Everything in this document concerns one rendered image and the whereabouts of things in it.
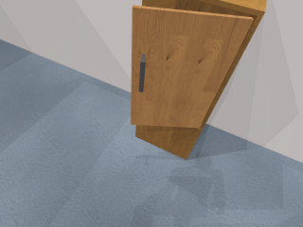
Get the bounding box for handle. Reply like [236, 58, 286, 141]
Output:
[138, 54, 146, 93]

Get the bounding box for cupboard door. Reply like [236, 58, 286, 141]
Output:
[131, 5, 254, 129]

